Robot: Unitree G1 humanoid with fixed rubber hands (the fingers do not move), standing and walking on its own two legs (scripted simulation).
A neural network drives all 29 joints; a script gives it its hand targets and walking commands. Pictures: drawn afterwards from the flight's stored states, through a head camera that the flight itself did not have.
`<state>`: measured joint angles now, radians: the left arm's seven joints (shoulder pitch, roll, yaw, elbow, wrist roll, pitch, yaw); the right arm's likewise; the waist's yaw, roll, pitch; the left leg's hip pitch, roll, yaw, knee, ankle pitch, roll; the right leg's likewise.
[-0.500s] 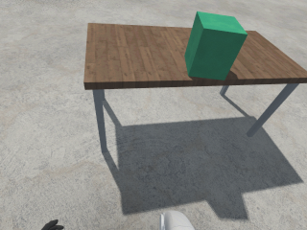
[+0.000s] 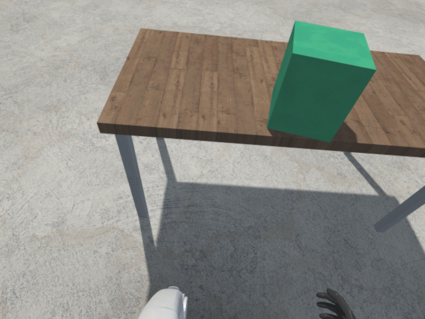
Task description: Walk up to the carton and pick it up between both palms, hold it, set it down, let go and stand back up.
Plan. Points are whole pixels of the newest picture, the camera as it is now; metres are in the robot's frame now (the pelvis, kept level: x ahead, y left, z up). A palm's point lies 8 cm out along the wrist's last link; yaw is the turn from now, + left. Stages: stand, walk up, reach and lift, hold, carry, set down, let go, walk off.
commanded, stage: walk up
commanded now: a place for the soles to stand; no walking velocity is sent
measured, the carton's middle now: (313, 83) +0.77 -0.22 +0.05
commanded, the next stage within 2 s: none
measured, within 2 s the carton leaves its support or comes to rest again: neither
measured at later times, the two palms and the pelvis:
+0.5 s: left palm (176, 248) +0.27 +0.10 -0.09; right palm out of the picture +0.13 -0.45 -0.11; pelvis +0.12 -0.16 -0.01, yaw -2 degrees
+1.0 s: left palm (233, 262) +0.27 -0.03 -0.14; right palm out of the picture +0.32 -0.55 -0.06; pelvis +0.22 -0.29 +0.00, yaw +1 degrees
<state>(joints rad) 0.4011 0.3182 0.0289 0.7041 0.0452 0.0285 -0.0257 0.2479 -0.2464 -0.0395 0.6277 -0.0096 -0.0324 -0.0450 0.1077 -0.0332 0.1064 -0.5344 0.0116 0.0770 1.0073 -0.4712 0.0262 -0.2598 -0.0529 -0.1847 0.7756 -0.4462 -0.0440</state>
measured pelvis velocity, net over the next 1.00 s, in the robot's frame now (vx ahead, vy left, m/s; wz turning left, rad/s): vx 0.22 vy -0.29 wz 0.02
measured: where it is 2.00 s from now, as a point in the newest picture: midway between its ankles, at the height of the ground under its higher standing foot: outside the picture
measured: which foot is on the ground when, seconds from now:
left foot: up 0.00-0.04, down 0.06-0.50, up 0.52-0.80, down 0.82-1.00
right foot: down 0.00-0.08, up 0.10-0.46, down 0.48-0.84, up 0.86-1.00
